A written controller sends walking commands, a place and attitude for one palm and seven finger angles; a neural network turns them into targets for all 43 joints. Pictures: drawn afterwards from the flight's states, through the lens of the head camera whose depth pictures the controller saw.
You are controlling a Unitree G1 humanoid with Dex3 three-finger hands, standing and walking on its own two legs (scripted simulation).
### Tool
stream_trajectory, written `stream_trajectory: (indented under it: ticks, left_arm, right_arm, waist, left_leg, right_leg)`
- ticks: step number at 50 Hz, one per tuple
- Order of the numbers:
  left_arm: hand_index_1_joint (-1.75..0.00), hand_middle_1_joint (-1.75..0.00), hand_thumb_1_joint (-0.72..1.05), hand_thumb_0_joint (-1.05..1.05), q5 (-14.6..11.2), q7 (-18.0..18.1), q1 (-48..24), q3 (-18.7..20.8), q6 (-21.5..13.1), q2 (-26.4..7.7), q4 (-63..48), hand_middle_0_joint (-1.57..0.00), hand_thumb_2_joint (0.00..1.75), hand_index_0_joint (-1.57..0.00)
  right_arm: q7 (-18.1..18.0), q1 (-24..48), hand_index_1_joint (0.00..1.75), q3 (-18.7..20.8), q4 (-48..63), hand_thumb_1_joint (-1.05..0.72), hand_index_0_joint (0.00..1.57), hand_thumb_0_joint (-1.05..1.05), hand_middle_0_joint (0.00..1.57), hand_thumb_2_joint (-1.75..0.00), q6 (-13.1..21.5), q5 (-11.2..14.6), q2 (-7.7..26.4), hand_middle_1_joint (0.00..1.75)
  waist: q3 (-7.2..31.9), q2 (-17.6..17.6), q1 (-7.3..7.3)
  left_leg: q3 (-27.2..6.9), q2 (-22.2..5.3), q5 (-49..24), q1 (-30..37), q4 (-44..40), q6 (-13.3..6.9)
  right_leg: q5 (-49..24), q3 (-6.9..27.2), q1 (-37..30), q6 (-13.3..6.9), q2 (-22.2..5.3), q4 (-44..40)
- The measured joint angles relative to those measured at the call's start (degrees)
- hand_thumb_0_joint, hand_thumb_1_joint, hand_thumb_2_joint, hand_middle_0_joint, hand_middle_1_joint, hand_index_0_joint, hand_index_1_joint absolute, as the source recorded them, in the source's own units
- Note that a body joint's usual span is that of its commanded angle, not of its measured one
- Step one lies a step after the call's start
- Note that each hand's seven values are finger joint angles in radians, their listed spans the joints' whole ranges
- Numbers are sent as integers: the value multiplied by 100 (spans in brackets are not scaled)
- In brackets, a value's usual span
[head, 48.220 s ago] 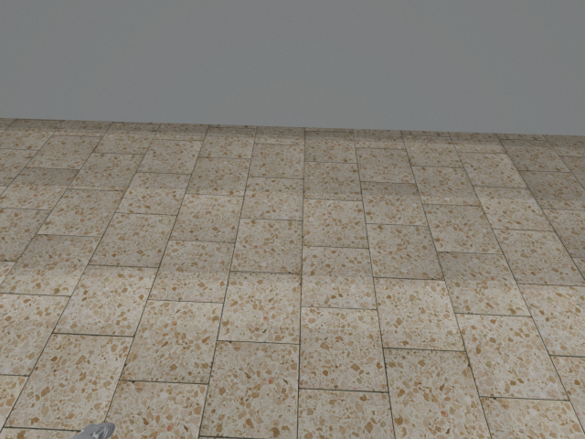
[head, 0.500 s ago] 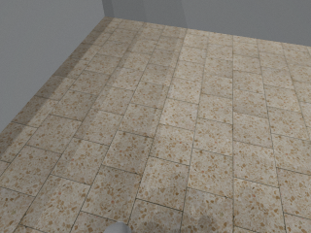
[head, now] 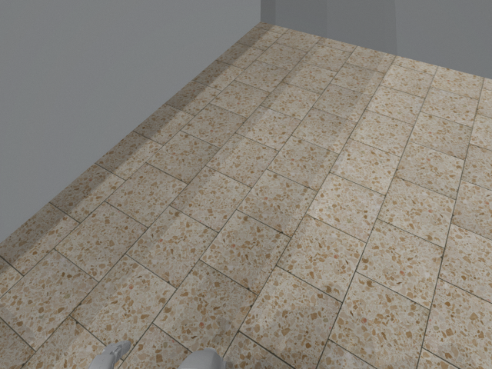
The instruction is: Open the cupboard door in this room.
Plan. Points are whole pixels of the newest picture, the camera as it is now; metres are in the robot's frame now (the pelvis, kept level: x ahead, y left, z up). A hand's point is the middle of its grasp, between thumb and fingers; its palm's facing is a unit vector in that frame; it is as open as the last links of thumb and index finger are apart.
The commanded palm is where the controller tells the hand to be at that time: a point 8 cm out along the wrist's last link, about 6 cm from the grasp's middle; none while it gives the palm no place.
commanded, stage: turn to face it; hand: left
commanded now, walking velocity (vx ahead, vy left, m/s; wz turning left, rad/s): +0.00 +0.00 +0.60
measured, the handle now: out of the picture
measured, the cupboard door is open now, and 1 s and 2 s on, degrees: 40 40 40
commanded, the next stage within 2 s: none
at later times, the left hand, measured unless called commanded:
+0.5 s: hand out of the picture +0.07 +0.20 -0.15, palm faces +0.33 -0.90 -0.29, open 7.4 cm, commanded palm none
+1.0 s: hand out of the picture +0.02 +0.17 -0.16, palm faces +0.62 -0.74 -0.25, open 7.4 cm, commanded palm none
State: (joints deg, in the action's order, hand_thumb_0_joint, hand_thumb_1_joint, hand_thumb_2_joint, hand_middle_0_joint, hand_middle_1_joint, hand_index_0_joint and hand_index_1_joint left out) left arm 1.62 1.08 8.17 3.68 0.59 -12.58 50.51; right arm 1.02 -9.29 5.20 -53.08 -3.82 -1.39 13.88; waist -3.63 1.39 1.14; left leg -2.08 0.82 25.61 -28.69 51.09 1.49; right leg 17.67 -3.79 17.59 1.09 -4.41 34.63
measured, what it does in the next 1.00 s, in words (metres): steps on the spot, turning left: left foot, then right foot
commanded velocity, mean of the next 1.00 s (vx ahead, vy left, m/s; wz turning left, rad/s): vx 0.00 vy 0.00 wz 0.60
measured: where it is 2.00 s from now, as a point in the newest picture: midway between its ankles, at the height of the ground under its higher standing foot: outside the picture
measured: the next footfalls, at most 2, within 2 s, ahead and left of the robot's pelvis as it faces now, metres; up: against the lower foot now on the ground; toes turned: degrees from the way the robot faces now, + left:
left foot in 0.24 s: +0.07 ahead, +0.12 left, +0.00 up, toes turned +15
right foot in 0.52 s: +0.15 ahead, -0.15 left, +0.00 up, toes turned +16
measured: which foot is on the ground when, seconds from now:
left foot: up 0.00-0.22, down 0.24-0.50, up 0.52-0.80, down 0.82-1.00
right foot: down 0.00-0.22, up 0.24-0.50, down 0.52-0.82, up 0.84-1.00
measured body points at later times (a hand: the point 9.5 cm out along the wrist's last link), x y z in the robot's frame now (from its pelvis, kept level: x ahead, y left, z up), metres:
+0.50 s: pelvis +0.06 -0.04 +0.00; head +0.11 -0.03 +0.44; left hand +0.06 +0.25 -0.13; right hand +0.22 -0.26 -0.15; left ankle +0.03 +0.11 -0.73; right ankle +0.10 -0.16 -0.72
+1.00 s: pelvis +0.09 -0.05 +0.01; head +0.13 +0.00 +0.45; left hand -0.01 +0.21 -0.14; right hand +0.32 -0.19 -0.13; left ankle +0.02 +0.06 -0.73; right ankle +0.16 -0.18 -0.67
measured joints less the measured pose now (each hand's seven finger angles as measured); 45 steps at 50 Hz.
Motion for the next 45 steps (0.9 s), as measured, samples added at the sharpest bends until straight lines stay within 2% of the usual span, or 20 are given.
stream_trajectory:
  ticks: [2,4,8,10,11,12,14,16,18,22,25,27,29,31,33,37,40,41,43,45]
  left_arm:
    - [-30,-30,91,1,-4,31,89,-24,15,37,4,-20,90,-20]
    - [-30,-30,91,1,-5,39,171,-45,-1,40,23,-20,90,-20]
    - [-30,-30,91,1,-4,11,317,-89,-53,25,62,-20,90,-20]
    - [-30,-30,91,1,-24,-13,402,-93,-51,-1,98,-20,90,-20]
    - [-30,-30,90,1,-44,-26,466,-90,-37,-16,110,-20,90,-20]
    - [-30,-30,90,1,-71,-40,531,-83,0,-16,115,-20,90,-20]
    - [-30,-30,91,1,-81,-20,449,-53,160,-133,178,-20,90,-20]
    - [-30,-30,91,1,-84,12,321,-8,281,-205,243,-20,90,-20]
    - [-30,-30,91,1,-88,-6,202,29,333,-221,237,-20,90,-20]
    - [-30,-30,91,1,-93,-71,85,43,280,-177,79,-20,90,-20]
    - [-30,-30,91,1,-82,-86,146,24,148,-175,-74,-20,90,-20]
    - [-30,-30,91,1,-33,-48,180,8,49,-148,-118,-20,90,-20]
    - [-30,-30,91,1,-26,-8,209,-38,26,-36,-105,-20,90,-20]
    - [-30,-30,91,1,-20,30,279,-65,37,42,-82,-20,90,-20]
    - [-30,-30,91,1,-12,41,336,-86,38,83,-47,-20,90,-20]
    - [-30,-30,91,1,-1,12,387,-113,2,108,3,-20,90,-20]
    - [-30,-30,90,1,-39,-25,447,-93,7,73,29,-20,90,-20]
    - [-30,-30,90,1,-65,-41,482,-78,37,66,27,-20,90,-20]
    - [-30,-30,90,1,-73,-27,385,-40,181,-45,88,-20,90,-20]
    - [-30,-30,91,1,-71,-9,264,7,293,-120,171,-20,90,-20]
  right_arm:
    - [22,22,30,26,-14,-91,20,1,20,-90,-42,3,57,30]
    - [41,55,30,11,-7,-91,20,1,20,-90,-48,19,55,30]
    - [79,187,30,-70,56,-91,20,1,20,-90,-8,50,32,30]
    - [91,261,30,-113,120,-91,20,1,20,-90,34,50,37,30]
    - [102,280,30,-134,170,-91,20,1,20,-90,74,40,59,30]
    - [108,276,30,-141,237,-91,20,1,20,-90,138,20,111,30]
    - [64,331,30,-151,264,-91,20,1,20,-90,226,10,48,30]
    - [8,285,30,-184,274,-91,20,1,20,-90,249,0,-7,30]
    - [-38,217,30,-198,244,-91,20,1,20,-90,220,-17,-30,30]
    - [-43,120,30,-187,141,-91,20,1,20,-90,121,-46,-15,30]
    - [-29,36,30,-140,119,-91,20,1,21,-90,36,-18,-9,30]
    - [-9,63,30,-76,107,-91,20,1,21,-90,-17,14,27,30]
    - [4,141,30,-20,72,-91,20,1,21,-90,-61,14,102,30]
    - [22,207,30,-4,58,-91,20,1,20,-90,-75,27,109,30]
    - [45,251,30,-25,75,-91,20,1,20,-90,-68,45,65,30]
    - [86,347,30,-96,132,-91,20,1,20,-90,-22,73,-27,30]
    - [107,388,30,-154,223,-91,20,1,20,-90,56,65,-41,30]
    - [114,374,30,-160,274,-91,20,1,20,-90,113,43,-9,30]
    - [75,409,30,-173,289,-91,20,1,20,-90,185,15,-74,30]
    - [12,342,30,-200,299,-91,20,1,20,-90,215,-6,-122,30]
  waist:
    - [-38,-18,30]
    - [-96,-139,45]
    - [-249,-369,-13]
    - [-305,-434,-34]
    - [-306,-430,-38]
    - [-264,-337,-26]
    - [-354,-432,-32]
    - [-377,-442,-58]
    - [-369,-368,-74]
    - [-311,-143,-85]
    - [-187,-57,-73]
    - [-172,-53,-96]
    - [-237,38,-64]
    - [-263,7,-32]
    - [-271,-110,-7]
    - [-310,-335,-52]
    - [-305,-415,-77]
    - [-253,-362,-72]
    - [-317,-474,-100]
    - [-318,-475,-104]
  left_leg:
    - [206,-84,88,-162,857,82]
    - [425,-167,123,-82,867,156]
    - [748,-202,-8,391,-365,166]
    - [856,-152,-401,692,-1142,110]
    - [900,-150,-909,879,-1568,43]
    - [830,-198,-1256,954,-1769,-209]
    - [719,-140,-936,816,-1429,-357]
    - [563,-129,-804,817,-1405,-290]
    - [375,-134,-895,879,-1575,-181]
    - [12,-158,-1056,949,-1823,-68]
    - [-236,-114,-970,830,-1653,56]
    - [-239,-29,-173,518,-843,42]
    - [-146,0,234,171,406,40]
    - [77,-50,263,20,1087,95]
    - [314,-115,252,103,949,153]
    - [647,-151,124,563,-318,158]
    - [784,-131,-670,1042,-1563,64]
    - [694,-150,-1032,1103,-1797,-140]
    - [605,-74,-877,968,-1507,-313]
    - [458,-57,-783,965,-1515,-299]
  right_leg:
    - [126,-164,-205,-10,-74,-125]
    - [133,-297,-395,-13,-176,-302]
    - [218,-562,-586,22,-367,-362]
    - [393,-702,-572,71,-453,-142]
    - [521,-763,-491,100,-486,119]
    - [645,-792,-279,167,-467,594]
    - [1283,-374,241,281,-408,1841]
    - [1369,-75,655,346,-252,2639]
    - [1166,64,873,364,-145,2793]
    - [890,154,756,316,20,1781]
    - [371,125,240,239,119,336]
    - [203,89,210,-14,57,185]
    - [179,-81,117,-87,9,226]
    - [121,-207,-61,-91,-61,40]
    - [59,-329,-224,-90,-158,-165]
    - [84,-605,-391,-42,-338,-278]
    - [331,-838,-326,43,-456,85]
    - [472,-863,-157,115,-458,456]
    - [1185,-442,292,250,-413,1567]
    - [1254,-112,676,313,-251,2422]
